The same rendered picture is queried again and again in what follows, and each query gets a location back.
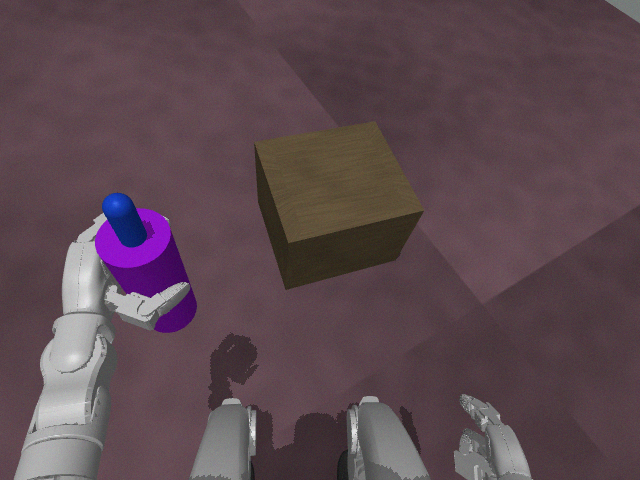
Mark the left robot arm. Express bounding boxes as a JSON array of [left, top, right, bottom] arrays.
[[14, 312, 118, 480]]

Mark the left robot hand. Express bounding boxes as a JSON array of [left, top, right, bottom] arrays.
[[62, 213, 190, 331]]

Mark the right robot hand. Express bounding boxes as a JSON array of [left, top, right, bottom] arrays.
[[454, 394, 531, 480]]

